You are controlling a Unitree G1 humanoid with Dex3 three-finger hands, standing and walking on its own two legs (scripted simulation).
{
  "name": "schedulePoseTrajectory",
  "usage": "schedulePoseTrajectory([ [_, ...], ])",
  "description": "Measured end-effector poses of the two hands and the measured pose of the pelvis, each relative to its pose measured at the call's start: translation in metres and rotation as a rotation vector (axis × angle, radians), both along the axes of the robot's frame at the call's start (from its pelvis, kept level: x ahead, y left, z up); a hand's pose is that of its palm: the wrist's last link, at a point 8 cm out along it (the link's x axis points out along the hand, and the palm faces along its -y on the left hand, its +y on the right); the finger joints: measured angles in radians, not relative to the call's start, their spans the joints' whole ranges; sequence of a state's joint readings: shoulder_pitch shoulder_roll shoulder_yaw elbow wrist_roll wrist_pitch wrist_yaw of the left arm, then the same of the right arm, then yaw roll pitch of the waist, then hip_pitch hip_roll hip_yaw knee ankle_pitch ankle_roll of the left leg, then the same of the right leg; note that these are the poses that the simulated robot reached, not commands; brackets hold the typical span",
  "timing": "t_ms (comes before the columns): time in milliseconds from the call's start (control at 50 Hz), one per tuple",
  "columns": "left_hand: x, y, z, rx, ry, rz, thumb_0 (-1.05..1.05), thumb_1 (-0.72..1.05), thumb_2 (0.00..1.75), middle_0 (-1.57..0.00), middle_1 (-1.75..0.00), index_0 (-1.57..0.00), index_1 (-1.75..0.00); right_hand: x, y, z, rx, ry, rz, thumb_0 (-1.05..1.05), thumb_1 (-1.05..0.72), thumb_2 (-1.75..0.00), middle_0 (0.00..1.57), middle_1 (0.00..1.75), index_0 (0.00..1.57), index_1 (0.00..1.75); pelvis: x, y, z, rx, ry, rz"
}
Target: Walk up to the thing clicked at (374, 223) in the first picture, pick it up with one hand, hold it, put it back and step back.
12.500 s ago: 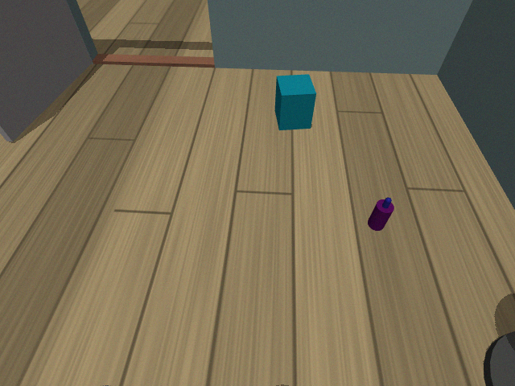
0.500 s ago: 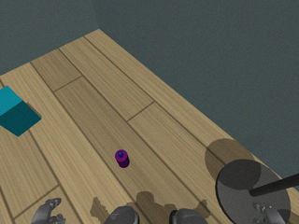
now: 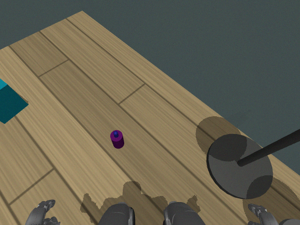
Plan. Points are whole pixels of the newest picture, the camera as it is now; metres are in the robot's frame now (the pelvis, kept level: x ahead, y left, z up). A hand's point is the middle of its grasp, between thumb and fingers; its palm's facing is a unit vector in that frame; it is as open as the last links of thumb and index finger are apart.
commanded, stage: walk up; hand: left
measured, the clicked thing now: (117, 138) +0.56 +0.18 -0.66
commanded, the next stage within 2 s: stand in 1.80 s
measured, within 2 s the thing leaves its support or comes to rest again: neither
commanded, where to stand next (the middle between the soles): +0.26 -0.03 m, yaw +5 degrees
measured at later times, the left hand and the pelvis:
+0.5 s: hand out of the picture -0.01 +0.25 -0.15, palm faces +0.02 -0.94 -0.35, open 7.4 cm; pelvis -0.14 -0.02 +0.00, yaw +3 degrees
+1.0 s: hand out of the picture -0.15 +0.22 -0.14, palm faces +0.03 -0.92 -0.38, open 7.4 cm; pelvis -0.20 -0.05 +0.00, yaw +1 degrees
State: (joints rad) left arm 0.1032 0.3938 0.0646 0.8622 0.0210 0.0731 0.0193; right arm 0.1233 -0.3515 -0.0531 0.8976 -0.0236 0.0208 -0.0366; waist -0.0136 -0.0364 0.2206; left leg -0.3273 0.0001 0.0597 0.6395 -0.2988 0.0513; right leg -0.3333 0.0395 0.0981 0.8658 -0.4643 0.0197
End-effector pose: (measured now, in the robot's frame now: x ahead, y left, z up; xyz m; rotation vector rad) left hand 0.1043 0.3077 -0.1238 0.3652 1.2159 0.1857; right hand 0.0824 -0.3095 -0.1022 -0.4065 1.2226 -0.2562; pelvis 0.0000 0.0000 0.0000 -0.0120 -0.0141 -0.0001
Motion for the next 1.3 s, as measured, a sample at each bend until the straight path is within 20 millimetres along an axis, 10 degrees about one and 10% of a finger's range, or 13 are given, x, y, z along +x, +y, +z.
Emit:
schedulePoseTrajectory([
  [240, -0.058, -0.026, 0.027, 0.021, -0.083, -0.002, 0.01, 0.90, 0.90, -0.20, -0.30, -0.21, -0.30, -0.028, -0.021, -0.004, 0.055, -0.095, 0.020, 0.00, -0.91, -0.90, 0.21, 0.30, 0.20, 0.30, -0.058, -0.021, 0.003, 0.044, -0.017, -0.010],
  [420, -0.089, -0.011, 0.013, 0.000, -0.189, 0.007, 0.01, 0.90, 0.90, -0.20, -0.30, -0.21, -0.30, -0.091, -0.018, -0.001, -0.033, -0.058, 0.087, 0.00, -0.91, -0.90, 0.21, 0.30, 0.20, 0.30, -0.118, -0.013, -0.011, 0.045, -0.019, 0.048],
  [660, -0.206, -0.025, 0.005, -0.046, -0.023, 0.048, 0.01, 0.91, 0.90, -0.20, -0.30, -0.21, -0.30, -0.165, -0.034, 0.032, -0.047, -0.096, 0.071, 0.01, -0.90, -0.90, 0.21, 0.31, 0.21, 0.30, -0.176, -0.032, 0.007, -0.003, -0.020, -0.002],
  [840, -0.266, -0.054, 0.013, 0.004, 0.006, 0.043, 0.01, 0.91, 0.90, -0.20, -0.30, -0.21, -0.30, -0.200, -0.072, 0.005, 0.011, -0.136, 0.016, 0.00, -0.91, -0.90, 0.21, 0.30, 0.20, 0.30, -0.201, -0.058, -0.003, -0.010, -0.052, -0.036],
  [1080, -0.244, -0.035, 0.019, 0.009, -0.065, 0.067, 0.01, 0.90, 0.90, -0.20, -0.30, -0.21, -0.30, -0.235, -0.038, -0.009, 0.079, -0.002, 0.013, 0.01, -0.91, -0.90, 0.21, 0.30, 0.20, 0.30, -0.199, -0.042, 0.001, 0.038, -0.038, 0.005],
  [1300, -0.195, -0.051, 0.024, 0.000, -0.128, 0.028, 0.01, 0.91, 0.90, -0.20, -0.30, -0.21, -0.30, -0.216, -0.043, -0.004, 0.083, -0.019, -0.002, 0.01, -0.90, -0.90, 0.21, 0.31, 0.20, 0.30, -0.190, -0.053, 0.006, -0.003, -0.032, 0.013],
])
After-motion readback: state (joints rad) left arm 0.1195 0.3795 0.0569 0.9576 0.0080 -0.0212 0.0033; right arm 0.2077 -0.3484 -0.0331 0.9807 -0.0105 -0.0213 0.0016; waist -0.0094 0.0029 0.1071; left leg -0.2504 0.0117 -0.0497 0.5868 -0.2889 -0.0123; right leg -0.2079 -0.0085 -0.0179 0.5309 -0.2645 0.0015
